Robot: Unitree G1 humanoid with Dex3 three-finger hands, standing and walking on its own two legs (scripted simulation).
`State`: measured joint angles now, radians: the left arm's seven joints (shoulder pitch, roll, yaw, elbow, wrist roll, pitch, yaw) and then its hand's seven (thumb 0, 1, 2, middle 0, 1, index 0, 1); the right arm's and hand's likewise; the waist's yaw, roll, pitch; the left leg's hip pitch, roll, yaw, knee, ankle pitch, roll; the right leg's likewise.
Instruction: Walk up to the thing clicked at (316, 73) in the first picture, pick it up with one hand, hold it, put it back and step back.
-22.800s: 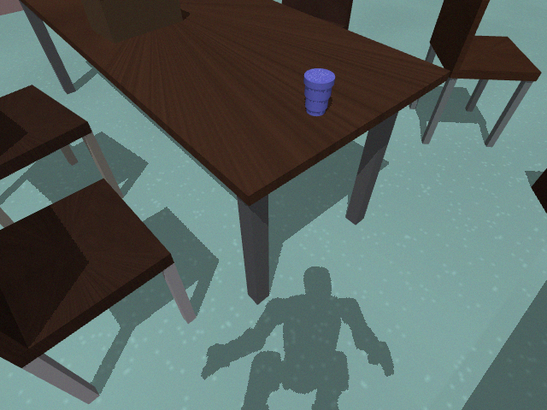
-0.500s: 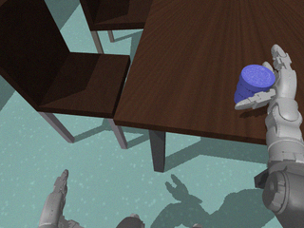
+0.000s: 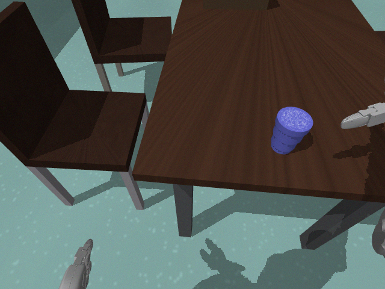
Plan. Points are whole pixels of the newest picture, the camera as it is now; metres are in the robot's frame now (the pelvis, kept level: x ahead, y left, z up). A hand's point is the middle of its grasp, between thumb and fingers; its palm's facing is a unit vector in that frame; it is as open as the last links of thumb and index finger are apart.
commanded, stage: sink last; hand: right
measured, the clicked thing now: (287, 133) +0.47 -0.19 +0.05
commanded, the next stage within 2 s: home in 1.04 s
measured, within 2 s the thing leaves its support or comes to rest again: neither
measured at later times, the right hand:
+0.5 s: hand out of the picture +0.27 -0.27 +0.16, palm faces +0.35 +0.86 -0.36, open 17.5 cm
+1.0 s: hand out of the picture +0.14 -0.24 +0.18, palm faces +0.43 +0.79 -0.43, open 17.4 cm
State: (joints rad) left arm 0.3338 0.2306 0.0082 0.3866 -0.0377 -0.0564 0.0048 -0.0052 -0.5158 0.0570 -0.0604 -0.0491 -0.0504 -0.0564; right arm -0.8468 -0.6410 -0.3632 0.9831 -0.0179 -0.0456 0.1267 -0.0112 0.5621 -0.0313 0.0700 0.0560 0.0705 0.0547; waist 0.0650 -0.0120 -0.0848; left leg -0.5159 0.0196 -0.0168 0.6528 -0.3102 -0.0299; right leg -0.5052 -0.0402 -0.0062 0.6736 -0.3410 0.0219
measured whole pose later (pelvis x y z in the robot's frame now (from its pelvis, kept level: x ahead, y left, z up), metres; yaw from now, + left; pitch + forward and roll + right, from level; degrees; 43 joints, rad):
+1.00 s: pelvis -0.03 +0.02 +0.01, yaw -3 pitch -3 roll -1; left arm 0.32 0.20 0.16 0.50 -0.02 -0.08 0.06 -0.01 -0.50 0.05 -0.06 -0.05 -0.06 -0.06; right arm 0.47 -0.32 -0.37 -0.38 0.07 -0.25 -0.01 -0.01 0.55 -0.05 0.07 0.06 0.07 0.06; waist -0.06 -0.06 0.02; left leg -0.25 0.04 0.03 0.58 -0.27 -0.01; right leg -0.24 -0.02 0.04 0.55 -0.25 0.04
